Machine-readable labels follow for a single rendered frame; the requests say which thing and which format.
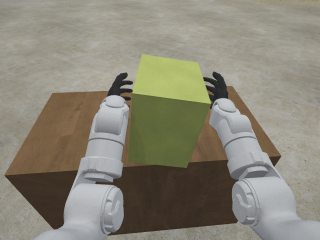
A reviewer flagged right robot forearm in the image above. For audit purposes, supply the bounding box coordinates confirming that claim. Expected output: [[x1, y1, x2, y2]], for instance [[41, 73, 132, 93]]
[[209, 98, 297, 212]]

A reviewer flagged pedestal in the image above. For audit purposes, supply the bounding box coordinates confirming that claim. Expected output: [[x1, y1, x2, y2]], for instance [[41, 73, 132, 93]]
[[4, 86, 281, 236]]

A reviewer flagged robot right upper arm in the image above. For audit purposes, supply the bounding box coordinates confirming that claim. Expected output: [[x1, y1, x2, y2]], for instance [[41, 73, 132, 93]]
[[232, 176, 320, 240]]

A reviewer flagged robot left upper arm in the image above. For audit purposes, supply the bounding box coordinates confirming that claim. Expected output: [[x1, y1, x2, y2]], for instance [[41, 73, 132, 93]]
[[33, 183, 124, 240]]

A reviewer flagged robot left hand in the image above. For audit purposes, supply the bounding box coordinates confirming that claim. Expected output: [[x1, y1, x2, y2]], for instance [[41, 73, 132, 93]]
[[107, 72, 133, 108]]

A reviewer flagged left robot forearm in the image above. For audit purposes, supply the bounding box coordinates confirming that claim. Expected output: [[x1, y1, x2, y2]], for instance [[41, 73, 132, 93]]
[[63, 95, 129, 222]]

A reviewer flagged carton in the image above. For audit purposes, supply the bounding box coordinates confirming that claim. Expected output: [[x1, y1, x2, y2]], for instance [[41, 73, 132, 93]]
[[128, 54, 211, 168]]

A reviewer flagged robot right hand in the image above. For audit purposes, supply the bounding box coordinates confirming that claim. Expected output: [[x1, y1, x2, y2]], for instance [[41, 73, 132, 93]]
[[203, 71, 228, 109]]

